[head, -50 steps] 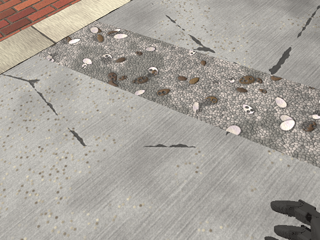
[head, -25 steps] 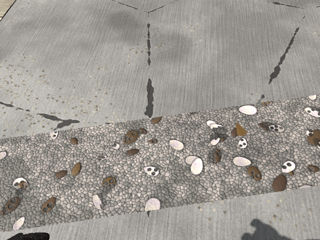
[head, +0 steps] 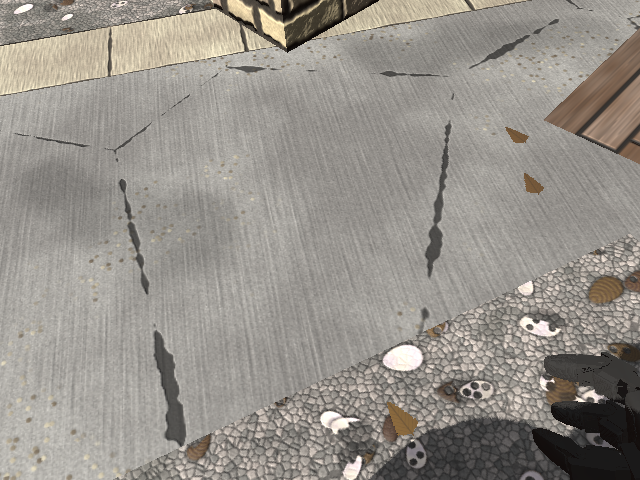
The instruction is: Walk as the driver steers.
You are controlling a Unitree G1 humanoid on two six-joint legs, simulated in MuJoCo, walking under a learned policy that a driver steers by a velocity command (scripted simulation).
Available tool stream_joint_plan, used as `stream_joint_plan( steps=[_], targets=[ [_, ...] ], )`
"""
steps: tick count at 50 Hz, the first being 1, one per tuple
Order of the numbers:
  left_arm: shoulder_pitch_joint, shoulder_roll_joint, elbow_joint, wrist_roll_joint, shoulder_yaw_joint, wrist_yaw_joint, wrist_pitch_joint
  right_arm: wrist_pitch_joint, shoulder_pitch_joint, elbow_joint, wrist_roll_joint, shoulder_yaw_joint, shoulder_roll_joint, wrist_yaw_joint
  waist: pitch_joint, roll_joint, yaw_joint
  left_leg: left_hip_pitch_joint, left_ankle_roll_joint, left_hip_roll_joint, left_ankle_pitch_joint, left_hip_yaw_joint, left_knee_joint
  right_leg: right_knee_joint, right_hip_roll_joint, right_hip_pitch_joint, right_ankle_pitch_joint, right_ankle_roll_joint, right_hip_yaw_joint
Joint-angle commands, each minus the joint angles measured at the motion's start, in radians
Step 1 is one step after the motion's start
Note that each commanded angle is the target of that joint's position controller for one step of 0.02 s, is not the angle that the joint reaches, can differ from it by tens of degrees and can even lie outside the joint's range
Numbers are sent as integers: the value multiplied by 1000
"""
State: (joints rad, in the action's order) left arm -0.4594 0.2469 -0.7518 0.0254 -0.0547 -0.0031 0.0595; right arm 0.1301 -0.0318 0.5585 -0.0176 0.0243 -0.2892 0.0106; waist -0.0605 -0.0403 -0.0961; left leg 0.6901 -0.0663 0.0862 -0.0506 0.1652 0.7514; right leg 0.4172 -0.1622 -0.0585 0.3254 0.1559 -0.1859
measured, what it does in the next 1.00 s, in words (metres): walks ahead, turning right: left foot, then right foot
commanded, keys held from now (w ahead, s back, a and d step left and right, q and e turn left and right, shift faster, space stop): w+e+shift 0.58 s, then w+shift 0.42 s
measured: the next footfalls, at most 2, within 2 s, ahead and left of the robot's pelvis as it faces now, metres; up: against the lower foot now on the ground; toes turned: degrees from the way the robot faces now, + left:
left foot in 0.14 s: +0.37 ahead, +0.18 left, +0.00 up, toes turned -15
right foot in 0.60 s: +0.64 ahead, -0.21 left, +0.00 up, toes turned -40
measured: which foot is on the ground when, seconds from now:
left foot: up 0.00-0.12, down 0.14-0.60, up 0.62-1.00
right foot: down 0.00-0.14, up 0.16-0.58, down 0.60-1.00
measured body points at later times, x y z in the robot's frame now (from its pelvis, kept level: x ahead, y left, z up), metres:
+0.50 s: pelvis +0.43 +0.00 -0.02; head +0.44 -0.05 +0.43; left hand +0.78 +0.08 -0.05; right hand +0.26 -0.25 -0.16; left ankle +0.34 +0.19 -0.74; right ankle +0.55 -0.19 -0.68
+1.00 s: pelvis +0.80 -0.28 -0.02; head +0.81 -0.33 +0.43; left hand +0.97 -0.08 -0.13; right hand +0.86 -0.62 -0.08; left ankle +1.10 -0.35 -0.69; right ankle +0.61 -0.19 -0.74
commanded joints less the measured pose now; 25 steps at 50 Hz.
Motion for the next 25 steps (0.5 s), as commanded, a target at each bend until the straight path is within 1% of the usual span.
stream_joint_plan(
  steps=[1, 2, 3, 4, 5, 6, 7, 8, 9, 10, 11, 12, 13, 14, 15, 16, 17, 18, 20, 21, 22, 23, 24, 25],
  targets=[
    [86, 188, 68, 9, -58, -16, 18, 9, -99, -86, 26, 23, -47, 6, -38, 75, 12, -380, -23, -106, 217, -109, -180, -181, 132, -411, -50, 84, -197],
    [75, 181, 57, 16, -58, -18, 19, 10, -105, -93, 40, 35, -73, 4, -30, 97, 12, -377, -23, -102, 207, -80, -215, -154, 145, -347, -40, 72, -227],
    [65, 172, 48, 23, -59, -21, 17, 12, -113, -100, 50, 44, -93, 3, -30, 114, 13, -357, -18, -95, 178, -61, -248, -119, 160, -270, -61, 61, -252],
    [56, 165, 38, 25, -61, -24, 12, 15, -109, -103, 56, 53, -112, 2, -25, 126, 21, -349, -9, -92, 135, -56, -269, -75, 179, -195, -124, 52, -273],
    [57, 167, 32, 20, -64, -26, 4, 18, -56, -95, 59, 69, -139, 0, 13, 141, 56, -396, 6, -99, 80, -68, -267, 0, 190, -133, -263, 36, -278],
    [78, 173, 37, 3, -64, -21, -4, 19, 101, -68, 62, 95, -173, -7, 118, 151, 150, -555, 28, -106, 25, -95, -245, 170, 165, -102, -459, 4, -248],
    [147, 157, 69, -30, -49, -10, -8, 7, 371, -27, 66, 107, -190, -20, 299, 168, 297, -878, 58, -18, -70, -55, -121, 461, 149, -228, -502, -37, -207],
    [-41, -14, 96, -15, -6, -1, -5, 2, 502, 7, 22, 110, -258, -17, 527, -221, 199, -1293, 200, 256, -415, 412, -202, 885, 26, -553, 177, -82, -119],
    [-75, 43, 121, 51, 16, -3, -1, 4, 489, 19, 15, 109, -253, 12, 587, -484, 176, -1310, 269, 382, -858, 860, -428, 1081, 103, -725, 194, -91, -58],
    [54, 130, 110, 52, -3, -10, -9, -7, 406, -13, 18, 93, -149, 2, 389, -313, 222, -1166, 234, 323, -891, 727, -477, 1109, 162, -798, 89, -102, 0],
    [160, 171, 125, 27, -12, -9, -11, -22, 367, 6, 14, 83, -120, -6, 251, -136, 227, -1014, 202, 275, -693, 531, -470, 1086, 191, -792, 41, -106, 45],
    [244, 163, 146, -1, -14, -4, -9, -31, 359, 33, -1, 82, -121, -9, 156, -6, 218, -871, 187, 233, -468, 375, -468, 1039, 224, -754, 31, -101, 64],
    [260, 146, 163, 1, -16, 4, -11, -28, 333, 57, -12, 77, -111, -13, 102, -15, 177, -758, 192, 216, -321, 272, -473, 987, 268, -707, 7, -95, 53],
    [264, 130, 167, 14, -17, 8, -22, -24, 314, 77, -9, 67, -77, -11, 70, -26, 154, -695, 187, 190, -257, 183, -492, 954, 294, -675, 17, -89, 54],
    [261, 103, 176, 26, -13, 10, -33, -20, 309, 99, 5, 61, -51, -6, 53, -51, 137, -668, 185, 185, -220, 124, -509, 935, 312, -680, 29, -81, 62],
    [275, 79, 186, 32, -6, 11, -45, -19, 301, 118, 21, 58, -37, -3, 27, -51, 124, -644, 191, 190, -183, 70, -526, 912, 336, -705, 45, -78, 66],
    [293, 63, 201, 29, 1, 14, -52, -19, 291, 132, 30, 59, -45, -2, -7, -42, 113, -623, 194, 202, -138, 22, -547, 890, 350, -739, 24, -81, 72],
    [308, 58, 213, 21, 6, 18, -53, -17, 284, 139, 29, 64, -65, -3, -26, -26, 105, -611, 198, 212, -97, -22, -568, 866, 360, -765, -20, -88, 75],
    [327, 70, 222, 16, 8, 29, -48, -16, 254, 143, 18, 74, -109, -8, -58, -16, 88, -574, 190, 191, -29, -146, -612, 779, 360, -757, -151, -102, 95],
    [351, 81, 225, 15, 7, 35, -45, -16, 253, 147, 14, 77, -128, -11, -73, -1, 92, -572, 180, 171, -2, -209, -631, 721, 350, -746, -217, -102, 122],
    [388, 91, 230, 12, 6, 42, -41, -18, 265, 154, 13, 79, -141, -14, -86, 24, 104, -585, 166, 151, 32, -267, -643, 652, 337, -728, -278, -95, 156],
    [429, 92, 238, 9, 7, 50, -36, -19, 296, 165, 11, 80, -155, -15, -91, 49, 125, -615, 155, 136, 83, -311, -647, 586, 319, -711, -327, -84, 192],
    [466, 89, 250, 8, 9, 58, -31, -22, 314, 174, 14, 84, -179, -16, -104, 49, 133, -633, 149, 141, 163, -343, -651, 515, 303, -679, -352, -73, 223],
    [475, 101, 252, 9, 5, 65, -28, -27, 312, 177, 14, 85, -198, -16, -102, 44, 121, -646, 131, 128, 354, -389, -632, 447, 263, -606, -360, -54, 269]
  ],
)
Keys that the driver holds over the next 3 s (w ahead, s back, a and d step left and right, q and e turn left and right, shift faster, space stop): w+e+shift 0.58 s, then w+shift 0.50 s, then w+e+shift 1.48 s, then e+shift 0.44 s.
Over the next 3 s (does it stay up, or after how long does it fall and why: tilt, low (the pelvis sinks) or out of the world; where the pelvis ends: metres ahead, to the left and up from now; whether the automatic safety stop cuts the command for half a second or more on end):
stays up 1.17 -1.83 -0.02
